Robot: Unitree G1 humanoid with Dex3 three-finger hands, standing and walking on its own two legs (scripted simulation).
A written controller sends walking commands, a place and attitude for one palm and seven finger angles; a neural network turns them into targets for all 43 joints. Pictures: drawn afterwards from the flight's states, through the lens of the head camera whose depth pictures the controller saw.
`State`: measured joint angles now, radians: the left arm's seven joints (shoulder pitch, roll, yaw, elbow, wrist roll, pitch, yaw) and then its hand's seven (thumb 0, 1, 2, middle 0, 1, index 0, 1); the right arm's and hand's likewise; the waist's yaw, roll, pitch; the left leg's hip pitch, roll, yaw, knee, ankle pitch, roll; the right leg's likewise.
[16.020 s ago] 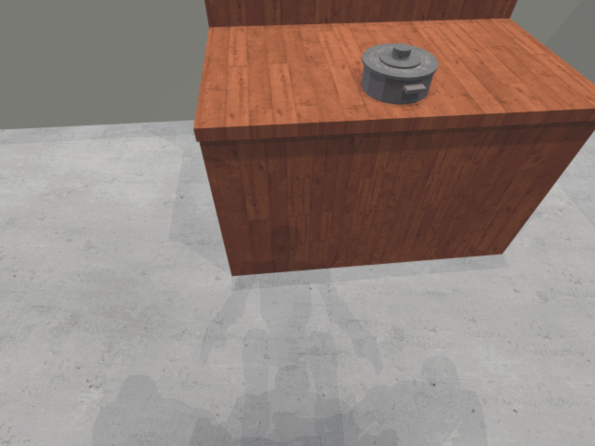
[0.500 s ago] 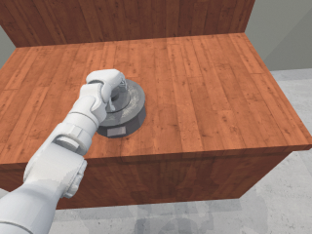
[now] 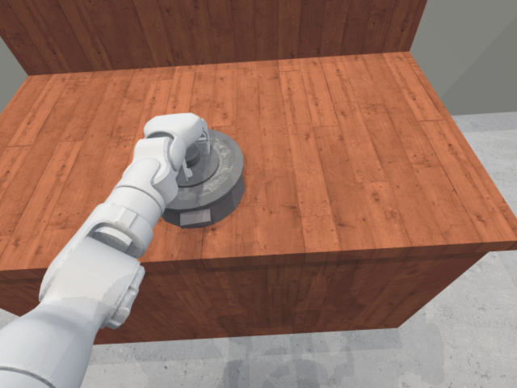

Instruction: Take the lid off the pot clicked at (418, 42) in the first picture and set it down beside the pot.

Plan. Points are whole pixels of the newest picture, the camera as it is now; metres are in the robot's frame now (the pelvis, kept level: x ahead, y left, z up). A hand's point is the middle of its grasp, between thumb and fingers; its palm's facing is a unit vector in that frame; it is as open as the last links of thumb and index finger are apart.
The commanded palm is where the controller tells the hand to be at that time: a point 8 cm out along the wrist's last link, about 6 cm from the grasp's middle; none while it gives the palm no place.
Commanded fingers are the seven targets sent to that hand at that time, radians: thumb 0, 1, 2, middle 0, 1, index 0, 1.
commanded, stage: close the fingers and squeeze the knob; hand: left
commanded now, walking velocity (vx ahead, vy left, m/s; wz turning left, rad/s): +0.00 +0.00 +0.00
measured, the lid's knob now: (186, 155) +0.50 +0.11 +0.07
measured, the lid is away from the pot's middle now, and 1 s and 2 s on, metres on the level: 0.00 0.01 0.01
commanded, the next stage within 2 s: lift the lid straight up in 0.82 s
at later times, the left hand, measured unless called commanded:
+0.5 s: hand (181, 161) +0.47 +0.11 +0.09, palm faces -0.34 -0.06 -0.94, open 7.6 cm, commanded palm +0.46 +0.12 +0.15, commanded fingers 0.00 0.48 0.92 -0.71 -1.00 -0.76 -1.00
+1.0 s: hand (181, 162) +0.46 +0.11 +0.09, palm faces -0.34 -0.05 -0.94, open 7.5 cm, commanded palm +0.46 +0.12 +0.15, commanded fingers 0.00 0.68 0.98 -0.78 -1.03 -0.83 -1.03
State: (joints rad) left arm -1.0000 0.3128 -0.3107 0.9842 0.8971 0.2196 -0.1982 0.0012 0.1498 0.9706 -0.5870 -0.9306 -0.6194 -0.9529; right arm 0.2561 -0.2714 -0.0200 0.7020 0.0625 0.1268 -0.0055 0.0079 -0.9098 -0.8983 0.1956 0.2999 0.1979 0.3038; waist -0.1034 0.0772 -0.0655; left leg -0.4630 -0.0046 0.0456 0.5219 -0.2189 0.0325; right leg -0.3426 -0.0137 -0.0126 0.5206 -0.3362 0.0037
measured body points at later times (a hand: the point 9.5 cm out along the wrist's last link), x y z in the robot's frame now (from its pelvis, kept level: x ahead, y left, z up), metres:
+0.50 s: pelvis +0.00 +0.00 +0.00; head +0.05 -0.03 +0.45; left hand +0.48 +0.11 +0.14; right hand +0.07 -0.26 -0.14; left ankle +0.02 +0.10 -0.73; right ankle -0.05 -0.12 -0.73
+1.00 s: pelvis +0.00 +0.00 +0.00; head +0.04 -0.03 +0.45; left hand +0.48 +0.11 +0.14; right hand +0.06 -0.26 -0.14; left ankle +0.02 +0.10 -0.73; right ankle -0.05 -0.12 -0.73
